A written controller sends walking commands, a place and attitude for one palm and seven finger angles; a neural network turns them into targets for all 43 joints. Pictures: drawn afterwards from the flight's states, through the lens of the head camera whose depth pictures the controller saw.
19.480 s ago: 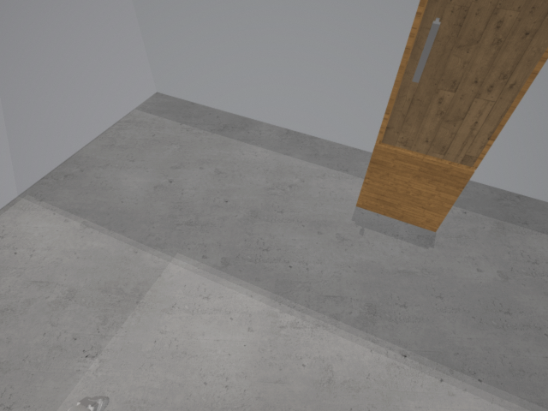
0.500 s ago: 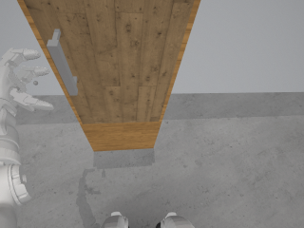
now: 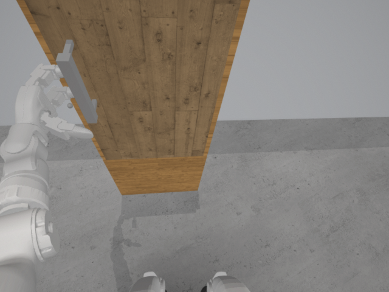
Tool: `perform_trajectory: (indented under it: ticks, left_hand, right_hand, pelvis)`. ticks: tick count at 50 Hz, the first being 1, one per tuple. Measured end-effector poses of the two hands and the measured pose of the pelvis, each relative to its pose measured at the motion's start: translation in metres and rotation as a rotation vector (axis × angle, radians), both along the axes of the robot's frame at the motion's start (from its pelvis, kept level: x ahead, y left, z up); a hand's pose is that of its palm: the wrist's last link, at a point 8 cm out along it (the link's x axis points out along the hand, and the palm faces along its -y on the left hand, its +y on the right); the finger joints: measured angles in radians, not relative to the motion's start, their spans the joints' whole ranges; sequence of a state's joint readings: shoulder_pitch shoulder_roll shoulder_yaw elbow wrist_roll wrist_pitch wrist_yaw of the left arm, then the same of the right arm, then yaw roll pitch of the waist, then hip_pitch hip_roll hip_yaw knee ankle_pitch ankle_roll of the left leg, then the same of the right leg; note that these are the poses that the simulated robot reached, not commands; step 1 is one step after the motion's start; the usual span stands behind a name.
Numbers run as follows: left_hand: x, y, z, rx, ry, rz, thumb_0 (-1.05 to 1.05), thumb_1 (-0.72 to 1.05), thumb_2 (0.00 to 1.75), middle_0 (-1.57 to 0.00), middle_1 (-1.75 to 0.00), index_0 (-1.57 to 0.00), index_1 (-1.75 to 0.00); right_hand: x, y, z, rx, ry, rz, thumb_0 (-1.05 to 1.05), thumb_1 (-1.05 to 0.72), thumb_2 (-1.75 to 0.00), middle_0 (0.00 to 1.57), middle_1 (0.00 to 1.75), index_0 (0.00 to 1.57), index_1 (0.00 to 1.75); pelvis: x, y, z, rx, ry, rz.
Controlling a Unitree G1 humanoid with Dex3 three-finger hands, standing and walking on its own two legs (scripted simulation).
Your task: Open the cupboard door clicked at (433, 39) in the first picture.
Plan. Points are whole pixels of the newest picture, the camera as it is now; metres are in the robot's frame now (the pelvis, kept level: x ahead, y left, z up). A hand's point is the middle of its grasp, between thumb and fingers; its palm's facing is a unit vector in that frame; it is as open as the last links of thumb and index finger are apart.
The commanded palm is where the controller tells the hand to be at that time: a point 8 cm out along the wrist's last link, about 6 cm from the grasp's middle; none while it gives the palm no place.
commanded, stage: slide the fingers in behind the handle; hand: left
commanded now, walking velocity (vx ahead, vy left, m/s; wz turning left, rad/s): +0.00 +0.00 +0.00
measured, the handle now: (81, 85) +0.51 +0.22 +0.09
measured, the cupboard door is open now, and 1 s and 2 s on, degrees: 0 0 3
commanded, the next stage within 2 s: close the thumb around the handle in 0.86 s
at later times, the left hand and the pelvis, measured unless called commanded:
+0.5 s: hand (85, 107) +0.46 +0.20 +0.08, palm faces +0.04 -1.00 +0.01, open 14.0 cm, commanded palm +0.43 +0.26 +0.09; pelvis +0.00 -0.01 +0.00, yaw +0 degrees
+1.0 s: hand (83, 105) +0.47 +0.21 +0.08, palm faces +0.04 -1.00 +0.01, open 14.0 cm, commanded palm +0.44 +0.25 +0.09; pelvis +0.00 -0.01 +0.00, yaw +0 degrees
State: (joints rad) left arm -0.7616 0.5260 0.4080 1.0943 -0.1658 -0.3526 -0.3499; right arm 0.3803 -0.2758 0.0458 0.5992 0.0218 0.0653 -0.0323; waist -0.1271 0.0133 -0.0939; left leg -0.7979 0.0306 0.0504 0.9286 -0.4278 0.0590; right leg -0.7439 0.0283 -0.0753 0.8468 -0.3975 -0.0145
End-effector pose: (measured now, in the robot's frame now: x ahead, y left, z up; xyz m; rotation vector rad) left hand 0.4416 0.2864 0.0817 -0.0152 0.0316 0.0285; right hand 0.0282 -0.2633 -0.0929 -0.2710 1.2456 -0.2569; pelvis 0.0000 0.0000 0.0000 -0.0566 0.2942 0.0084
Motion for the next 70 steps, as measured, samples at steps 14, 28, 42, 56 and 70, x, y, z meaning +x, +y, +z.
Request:
perform_trajectory:
  ticks: [14,28,42,56,70]
  left_hand:
    - [0.000,-0.018,0.003,0.014,-0.015,0.001,-0.02,-0.50,0.30,-0.30,-1.20,-0.30,-1.20]
    - [-0.006,-0.028,0.000,0.005,-0.005,0.019,-0.02,-0.50,0.30,-0.30,-1.20,-0.30,-1.20]
    - [-0.004,-0.026,-0.001,-0.002,-0.001,0.006,-0.02,-0.50,0.30,-0.30,-1.20,-0.30,-1.20]
    - [0.002,-0.031,0.000,0.001,-0.006,-0.002,-0.02,-0.40,0.34,-0.30,-1.21,-0.31,-1.21]
    - [-0.003,-0.029,0.000,0.008,-0.010,0.010,-0.01,0.26,0.62,-0.35,-1.28,-0.35,-1.28]
  right_hand:
    - [0.000,-0.008,-0.002,0.016,0.005,-0.011,0.01,-0.90,-0.90,0.20,0.30,0.21,0.30]
    - [0.014,-0.011,-0.001,0.025,-0.053,0.000,0.01,-0.91,-0.90,0.20,0.30,0.21,0.30]
    - [0.007,-0.011,-0.003,0.012,-0.034,0.006,0.01,-0.91,-0.90,0.20,0.30,0.21,0.30]
    - [-0.006,-0.003,-0.005,0.024,0.003,-0.016,0.01,-0.91,-0.90,0.20,0.30,0.21,0.30]
    - [0.002,0.000,-0.004,0.035,-0.024,-0.016,0.01,-0.90,-0.90,0.20,0.30,0.21,0.30]
  pelvis:
    - [0.003,-0.008,0.001,0.007,-0.002,0.000]
    - [0.002,-0.014,0.002,0.014,-0.019,-0.002]
    - [-0.002,-0.011,0.000,0.011,-0.012,0.005]
    - [0.000,-0.005,0.000,0.009,-0.007,-0.001]
    - [0.002,-0.004,0.001,0.010,-0.015,-0.006]
